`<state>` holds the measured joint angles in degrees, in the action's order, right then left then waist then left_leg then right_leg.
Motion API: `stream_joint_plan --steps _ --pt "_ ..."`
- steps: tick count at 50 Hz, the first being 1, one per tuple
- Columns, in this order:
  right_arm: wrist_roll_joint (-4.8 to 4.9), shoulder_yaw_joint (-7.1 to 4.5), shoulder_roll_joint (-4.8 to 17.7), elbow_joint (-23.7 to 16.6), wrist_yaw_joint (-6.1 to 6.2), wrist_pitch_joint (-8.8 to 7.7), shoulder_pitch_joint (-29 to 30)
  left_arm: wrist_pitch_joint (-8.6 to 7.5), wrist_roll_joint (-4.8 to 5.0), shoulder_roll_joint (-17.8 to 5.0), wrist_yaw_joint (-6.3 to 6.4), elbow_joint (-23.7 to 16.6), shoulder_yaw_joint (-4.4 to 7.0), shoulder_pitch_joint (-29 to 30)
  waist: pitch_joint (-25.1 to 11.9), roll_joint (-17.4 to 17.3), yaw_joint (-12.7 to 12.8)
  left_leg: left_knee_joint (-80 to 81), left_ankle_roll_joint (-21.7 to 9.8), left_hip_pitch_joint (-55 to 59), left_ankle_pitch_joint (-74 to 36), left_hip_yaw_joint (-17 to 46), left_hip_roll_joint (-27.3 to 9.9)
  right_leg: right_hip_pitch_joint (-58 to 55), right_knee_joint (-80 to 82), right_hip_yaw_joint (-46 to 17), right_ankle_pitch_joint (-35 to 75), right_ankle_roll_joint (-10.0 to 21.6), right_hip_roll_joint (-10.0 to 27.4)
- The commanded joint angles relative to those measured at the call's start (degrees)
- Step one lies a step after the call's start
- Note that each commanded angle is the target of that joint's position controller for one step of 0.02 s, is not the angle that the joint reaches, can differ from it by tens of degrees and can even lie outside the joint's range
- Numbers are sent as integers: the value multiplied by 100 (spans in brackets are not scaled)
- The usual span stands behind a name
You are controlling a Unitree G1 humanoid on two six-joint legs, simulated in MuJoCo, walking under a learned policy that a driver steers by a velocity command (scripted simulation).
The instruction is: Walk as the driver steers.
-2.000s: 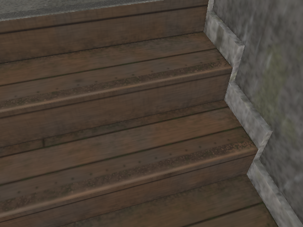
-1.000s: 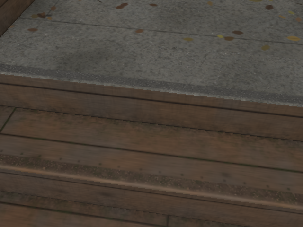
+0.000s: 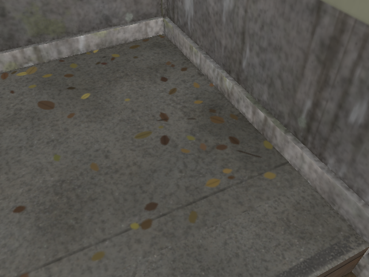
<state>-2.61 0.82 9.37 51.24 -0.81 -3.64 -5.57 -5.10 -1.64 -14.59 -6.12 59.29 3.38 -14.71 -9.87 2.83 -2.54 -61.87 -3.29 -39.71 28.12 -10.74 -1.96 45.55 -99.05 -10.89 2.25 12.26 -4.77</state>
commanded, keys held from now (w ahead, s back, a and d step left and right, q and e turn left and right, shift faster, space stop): w+e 0.16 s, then w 0.32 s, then w+q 0.18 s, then q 0.34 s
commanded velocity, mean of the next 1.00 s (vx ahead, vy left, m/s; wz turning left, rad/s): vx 0.36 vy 0.09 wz -0.05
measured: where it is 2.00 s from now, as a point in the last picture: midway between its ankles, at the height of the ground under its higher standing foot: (183, 255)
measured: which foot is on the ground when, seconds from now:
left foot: down 0.00-0.48, up 0.50-0.92, down 0.94-1.00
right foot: up 0.00-0.46, down 0.48-0.94, up 0.96-1.00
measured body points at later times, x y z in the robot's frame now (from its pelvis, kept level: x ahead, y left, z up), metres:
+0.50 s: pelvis +0.29 -0.07 +0.07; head +0.32 -0.06 +0.52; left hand +0.62 -0.02 +0.04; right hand +0.08 -0.15 -0.05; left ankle +0.05 +0.11 -0.63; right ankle +0.46 -0.21 -0.49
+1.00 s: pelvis +0.46 -0.01 +0.23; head +0.46 +0.02 +0.68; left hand +0.59 +0.26 +0.11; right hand +0.58 -0.27 +0.14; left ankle +0.53 +0.09 -0.48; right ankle +0.46 -0.21 -0.45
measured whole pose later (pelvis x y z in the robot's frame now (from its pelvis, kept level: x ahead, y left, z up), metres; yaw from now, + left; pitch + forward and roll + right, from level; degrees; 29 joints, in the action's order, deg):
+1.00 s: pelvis +0.46 -0.01 +0.23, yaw +0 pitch +0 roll -2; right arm -1.9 -3.7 11.9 43.8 0.3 -2.4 -12.8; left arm -3.2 -2.2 -14.8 1.0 50.8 5.4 -8.9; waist -0.4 0.9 -0.4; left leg -39.9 -2.2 -25.5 13.8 -0.2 -1.5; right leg 22.7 -49.8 5.0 -25.0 -1.6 9.7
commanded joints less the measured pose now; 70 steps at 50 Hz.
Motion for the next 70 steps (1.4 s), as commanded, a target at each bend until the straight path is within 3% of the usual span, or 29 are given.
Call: stream_joint_plan --steps 1,5,8,11,19,22,23,24,25,26,27,29,32,35,38,43,44,45,47,48,49,50,51,55,61,63,68,69,70 --pt "44 167 -780 609 67 -28 -286 126 -25 848 87 -362 -250 243 612 -351 420 3793 -939 1374 -273 2837 -1355 2210 -1532 -393 -392 412 463" --pt "-345 95 -335 719 -68 -255 -271 170 1 573 -56 -698 -380 910 560 -169 601 4559 -524 1088 -1030 466 -765 2003 -164 590 196 396 699" --pt "-439 146 -102 953 -64 -255 -1345 258 -59 251 -203 -625 -304 1243 528 -738 203 4782 -800 2130 -2094 395 -1155 2672 -1308 718 59 121 758" --pt "-733 208 -221 1540 -99 -144 -2862 226 115 525 106 -1090 -462 2100 1013 -421 -408 4836 -1057 4872 -2541 986 -1748 5413 -1904 19 -1126 455 651" --pt "-601 361 -585 2352 -323 -212 -4045 816 -66 859 239 -2697 -788 4504 1230 -427 -329 5802 -807 4486 -3100 261 -1411 4828 260 1432 -1108 709 1514" --pt "-106 225 -8 1853 -521 -232 -3429 1007 -111 725 26 -2554 -750 4541 855 -1257 214 6311 -1227 2950 -6076 -145 -1574 1113 1591 2308 -2137 234 850" --pt "704 -237 1184 1796 31 -295 -3012 599 282 432 391 -1720 -553 1160 1047 -587 1086 4973 -994 3191 -7886 -470 -1306 -997 3150 2831 -3266 -32 286" --pt "833 -253 1397 1992 214 -405 -3377 365 381 454 552 -1164 -434 -104 95 -1012 1593 3412 -721 2974 -8822 -343 -1270 -3220 3892 2405 -2575 -211 169" --pt "982 -271 1150 1843 162 -492 -3839 240 245 -105 726 -1257 -115 -754 -909 -1078 1778 1210 -256 1463 -7072 63 -768 -5146 4372 -6 -2271 123 1323" --pt "964 -289 816 1447 21 -495 -3561 263 62 -969 844 -1081 208 -1039 -1918 218 1553 -927 10 1061 -1999 663 235 -5546 6686 -3340 -1290 631 2875" --pt "672 -494 873 1282 -120 -514 -2978 391 50 -1009 942 -952 278 -822 -2482 170 1349 -3294 66 1182 -1425 1616 391 -5064 7539 -4283 -939 805 2926" --pt "549 -423 153 492 -72 -413 -1807 274 5 -608 955 -815 278 444 -1428 93 626 -4570 -7 299 -2304 1851 -130 -3542 7083 -2747 -3173 662 2620" --pt "-33 -225 -286 -477 144 31 -696 53 -210 788 1146 -216 -105 851 389 -254 26 -5093 -220 -303 -2485 2000 -216 -1247 6847 -1517 -3729 65 2678" --pt "232 -225 -177 -677 338 387 -1410 -146 -245 212 1064 -374 -40 1318 1182 -221 -632 -3582 -126 49 -1569 2145 -403 -124 7771 -175 -2406 -262 2847" --pt "149 -376 377 -672 320 553 -1533 -382 -111 -375 916 -392 58 1359 1067 103 -779 -1302 -55 1186 -2137 1501 -514 -296 8388 1594 -308 -337 2443" --pt "70 -480 618 -892 88 508 -759 -331 140 -829 958 -463 328 414 783 396 -69 1570 -49 1890 -1528 687 -278 -2629 8505 2216 -573 -683 2177" --pt "247 -530 911 -642 -270 72 -826 -375 -407 -678 567 -1407 345 2149 445 372 126 1170 189 2026 -920 831 -1 -2564 8336 2361 -3024 -663 1942" --pt "107 -613 718 -934 -50 223 -1124 -155 142 -937 766 -754 400 746 639 814 -223 2570 -10 2096 -1317 600 -222 -3098 8009 2181 -2219 -755 2170" --pt "-60 -643 788 -727 129 122 -1285 136 42 -550 825 -605 355 -168 979 -421 121 3807 -76 2537 -1358 849 196 -2954 6139 2514 -2375 -1042 1719" --pt "-185 -654 1153 -858 136 96 -1288 303 -120 -65 751 -890 211 -85 1161 -1610 229 3818 -365 2722 -1897 2565 -847 -1675 4543 2394 -3814 -1187 1415" --pt "136 -874 1902 -1224 240 184 -998 389 -55 277 713 -1542 68 273 984 -2936 346 4778 -1024 2612 -295 4474 -1039 -526 3669 1636 -3980 -1459 725" --pt "238 -908 1916 -1312 163 -342 -1020 52 -175 130 510 -1894 120 1488 276 -2198 -171 5336 -1107 3220 1532 5132 -1315 395 2775 247 -2836 -1318 369" --pt "306 -879 1658 -1257 88 -499 -747 -127 8 -282 576 -1884 180 1923 528 -1505 -161 4754 -720 3071 962 4285 -1280 940 2026 196 -2438 -1327 456" --pt "96 -475 693 -1614 -21 -364 -64 -265 -83 -440 987 -1679 128 1110 168 -583 582 4187 -886 1932 -1487 3550 -960 259 1388 376 -1776 -1464 738" --pt "100 -517 860 -1886 -95 -354 -429 -97 -120 -431 948 -2007 42 1092 42 -561 179 3595 -1199 2422 -2651 3577 -824 316 1857 570 -1855 -1948 672" --pt "271 -611 996 -1862 395 185 -730 115 322 -186 1070 -2385 -70 1753 478 -911 15 3616 -827 2570 -2991 3458 -469 -120 4577 720 -2061 -1646 510" --pt "410 -720 1114 -2220 274 376 -181 157 330 -431 893 -2294 93 794 82 -1344 416 3245 -644 2249 -3451 3539 -254 -2607 7254 860 -804 -1591 311" --pt "475 -690 911 -2213 237 340 -379 119 236 -664 916 -2275 215 594 -12 -1008 396 2743 -367 1791 -2783 3333 -9 -3398 7425 487 -140 -1371 902" --pt "428 -594 518 -2234 216 290 -671 169 45 -1052 955 -2442 322 559 -319 463 221 1250 4 860 -284 2409 693 -4342 7285 -667 1820 -709 2300"
Keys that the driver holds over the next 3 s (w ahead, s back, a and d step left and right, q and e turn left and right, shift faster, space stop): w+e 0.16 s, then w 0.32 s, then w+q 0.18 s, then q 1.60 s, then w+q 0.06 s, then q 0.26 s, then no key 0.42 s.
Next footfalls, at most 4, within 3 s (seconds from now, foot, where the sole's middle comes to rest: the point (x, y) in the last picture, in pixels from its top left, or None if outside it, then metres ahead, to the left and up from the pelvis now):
0.48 right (265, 269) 0.50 -0.23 -0.52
0.94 left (157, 250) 0.57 0.09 -0.52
1.38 right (221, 225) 0.65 -0.12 -0.52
1.72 left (138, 263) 0.53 0.15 -0.52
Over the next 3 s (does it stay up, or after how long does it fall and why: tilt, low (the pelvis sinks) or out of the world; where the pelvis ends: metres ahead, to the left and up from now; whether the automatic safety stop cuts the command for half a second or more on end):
stays up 0.52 0.09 0.26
